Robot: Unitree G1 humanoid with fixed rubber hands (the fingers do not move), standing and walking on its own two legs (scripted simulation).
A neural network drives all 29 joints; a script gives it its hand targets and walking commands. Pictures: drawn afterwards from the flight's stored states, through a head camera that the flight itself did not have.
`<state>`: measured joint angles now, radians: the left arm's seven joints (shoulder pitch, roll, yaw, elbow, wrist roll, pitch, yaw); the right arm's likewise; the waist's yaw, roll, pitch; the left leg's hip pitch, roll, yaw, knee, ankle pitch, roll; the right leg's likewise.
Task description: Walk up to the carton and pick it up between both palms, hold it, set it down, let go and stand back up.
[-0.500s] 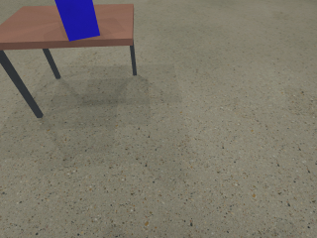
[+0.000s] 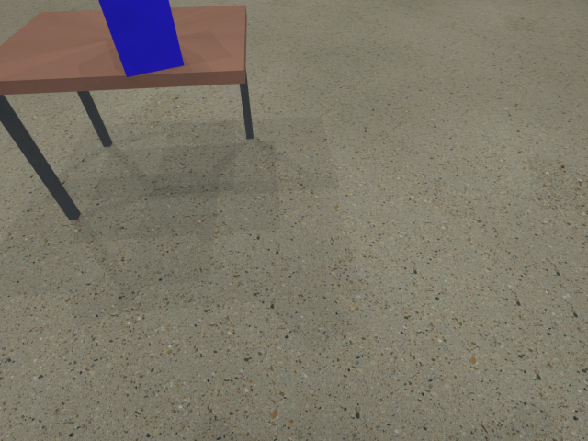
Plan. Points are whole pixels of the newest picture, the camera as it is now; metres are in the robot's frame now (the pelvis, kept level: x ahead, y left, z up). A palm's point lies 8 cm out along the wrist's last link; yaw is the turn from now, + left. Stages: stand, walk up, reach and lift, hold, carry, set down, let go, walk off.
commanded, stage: stand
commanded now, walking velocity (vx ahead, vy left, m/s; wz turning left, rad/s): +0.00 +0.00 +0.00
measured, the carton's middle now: (135, 13) +1.38 +0.54 +0.07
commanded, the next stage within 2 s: none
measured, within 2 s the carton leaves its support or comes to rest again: neither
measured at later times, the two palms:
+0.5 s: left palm out of the picture +0.05 +0.24 -0.12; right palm out of the picture +0.05 -0.24 -0.12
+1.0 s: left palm out of the picture +0.04 +0.25 -0.12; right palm out of the picture +0.04 -0.24 -0.12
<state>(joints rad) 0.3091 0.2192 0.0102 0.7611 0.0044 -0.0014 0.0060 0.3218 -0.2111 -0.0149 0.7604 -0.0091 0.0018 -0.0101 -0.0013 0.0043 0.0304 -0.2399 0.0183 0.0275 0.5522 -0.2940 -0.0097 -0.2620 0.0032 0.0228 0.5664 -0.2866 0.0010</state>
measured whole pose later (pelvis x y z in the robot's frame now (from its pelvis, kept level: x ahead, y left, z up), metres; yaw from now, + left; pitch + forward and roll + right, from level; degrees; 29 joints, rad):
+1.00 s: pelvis +0.01 +0.00 +0.01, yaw +0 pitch -1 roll +0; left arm 0.31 0.22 0.00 0.88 0.00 0.00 0.02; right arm 0.33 -0.22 0.00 0.87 0.00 0.00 -0.02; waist 0.00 0.00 0.03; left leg -0.20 0.02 0.02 0.49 -0.27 -0.01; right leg -0.22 0.00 0.02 0.50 -0.26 0.00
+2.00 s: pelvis +0.00 +0.00 +0.01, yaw +1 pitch -2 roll +0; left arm 0.33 0.19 -0.01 1.00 0.00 0.00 0.03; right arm 0.35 -0.19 0.00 0.99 0.00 0.00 -0.03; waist 0.00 0.00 0.03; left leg -0.18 0.02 0.00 0.45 -0.24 -0.02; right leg -0.19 0.00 0.01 0.46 -0.24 0.00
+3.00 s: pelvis +0.01 +0.00 +0.01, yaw +2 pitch -2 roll +0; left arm 0.32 0.17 -0.01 1.04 0.00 -0.01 0.04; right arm 0.33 -0.17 0.01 1.03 0.00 -0.01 -0.04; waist 0.00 0.01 0.04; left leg -0.16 0.02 -0.01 0.43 -0.24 -0.02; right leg -0.17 -0.01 0.00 0.43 -0.24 0.00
